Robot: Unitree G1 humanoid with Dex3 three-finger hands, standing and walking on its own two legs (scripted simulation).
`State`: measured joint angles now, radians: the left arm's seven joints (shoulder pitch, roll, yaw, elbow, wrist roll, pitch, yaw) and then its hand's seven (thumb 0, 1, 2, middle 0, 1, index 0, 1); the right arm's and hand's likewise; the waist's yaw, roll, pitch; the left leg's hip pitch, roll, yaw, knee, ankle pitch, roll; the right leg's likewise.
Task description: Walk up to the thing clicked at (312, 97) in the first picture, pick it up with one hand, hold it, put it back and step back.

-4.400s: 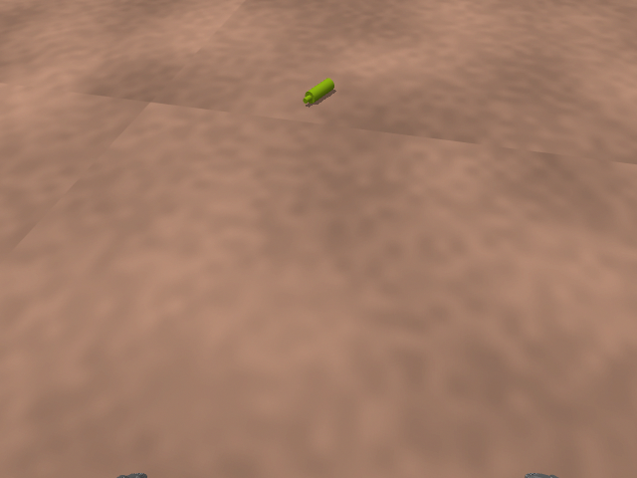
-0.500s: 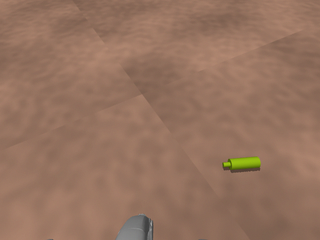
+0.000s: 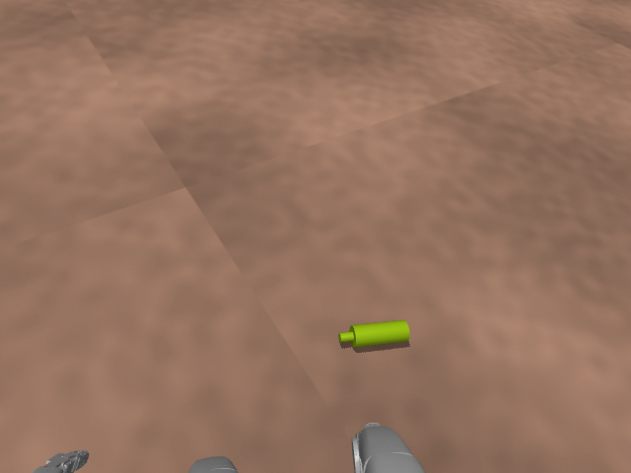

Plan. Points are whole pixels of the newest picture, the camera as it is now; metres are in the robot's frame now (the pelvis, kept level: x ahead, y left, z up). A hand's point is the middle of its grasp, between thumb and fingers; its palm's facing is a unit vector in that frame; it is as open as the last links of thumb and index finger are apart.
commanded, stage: walk up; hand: left
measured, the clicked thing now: (373, 334) +0.61 -0.28 -0.72
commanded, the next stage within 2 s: none
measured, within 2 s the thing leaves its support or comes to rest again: neither
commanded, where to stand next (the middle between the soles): +0.29 -0.67 m, yaw +8 degrees
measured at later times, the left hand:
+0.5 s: hand out of the picture +0.10 +0.09 -0.16, palm faces +0.06 -0.95 -0.32, open 7.4 cm
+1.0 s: hand (386, 445) +0.17 -0.11 -0.15, palm faces +0.02 -0.92 -0.40, open 7.4 cm
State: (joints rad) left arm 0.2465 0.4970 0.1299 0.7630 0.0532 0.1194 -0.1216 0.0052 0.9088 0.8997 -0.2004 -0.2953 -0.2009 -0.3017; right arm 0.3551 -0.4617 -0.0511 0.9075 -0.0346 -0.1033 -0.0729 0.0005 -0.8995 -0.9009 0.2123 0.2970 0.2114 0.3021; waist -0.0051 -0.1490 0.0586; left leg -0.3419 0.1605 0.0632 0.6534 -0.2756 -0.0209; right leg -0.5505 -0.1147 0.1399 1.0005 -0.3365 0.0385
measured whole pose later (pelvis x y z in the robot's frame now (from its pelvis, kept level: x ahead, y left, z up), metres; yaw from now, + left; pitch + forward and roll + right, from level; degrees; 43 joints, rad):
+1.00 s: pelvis +0.12 -0.41 -0.02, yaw +2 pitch -1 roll -1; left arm 0.28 0.45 0.12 0.79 0.06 0.08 -0.09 0.00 0.91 0.90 -0.20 -0.29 -0.20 -0.30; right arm 0.31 -0.54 -0.09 0.99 -0.02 -0.01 -0.12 0.00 -0.90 -0.90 0.21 0.30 0.21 0.30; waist 0.04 0.00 0.06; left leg -0.56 0.11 -0.11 1.16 -0.53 0.04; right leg -0.43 -0.05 -0.02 0.87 -0.41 0.04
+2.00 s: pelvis +0.20 -0.77 +0.00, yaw +6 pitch -2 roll +0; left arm 0.31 0.34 0.05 0.90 0.01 -0.05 0.02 0.01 0.90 0.90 -0.21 -0.30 -0.21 -0.30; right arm 0.24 -0.42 -0.03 0.94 -0.02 0.02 -0.02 0.00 -0.91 -0.90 0.21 0.30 0.21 0.30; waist 0.05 0.08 0.12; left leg -0.53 -0.06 -0.14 1.06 -0.35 0.02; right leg -0.29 0.01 -0.09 0.68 -0.36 -0.04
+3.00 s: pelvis +0.19 -0.71 +0.02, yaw +9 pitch -3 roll +0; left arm 0.10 0.38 0.00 1.10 0.00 -0.04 0.02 0.01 0.91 0.90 -0.20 -0.30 -0.20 -0.30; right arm 0.05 -0.35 -0.02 1.11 0.00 0.01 0.02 0.00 -0.91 -0.90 0.21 0.30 0.21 0.30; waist 0.01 0.01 0.07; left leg -0.16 -0.01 0.03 0.44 -0.23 0.02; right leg -0.15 -0.04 0.02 0.41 -0.22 0.05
